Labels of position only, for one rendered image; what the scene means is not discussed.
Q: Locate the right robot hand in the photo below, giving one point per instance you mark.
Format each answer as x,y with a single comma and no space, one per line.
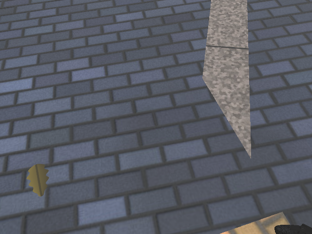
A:
293,229

